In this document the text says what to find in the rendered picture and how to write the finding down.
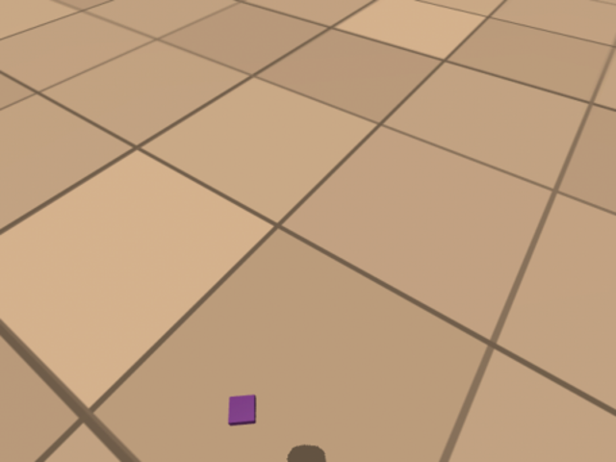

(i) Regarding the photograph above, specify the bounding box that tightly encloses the small box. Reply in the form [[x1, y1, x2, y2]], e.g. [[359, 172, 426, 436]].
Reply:
[[228, 395, 256, 425]]

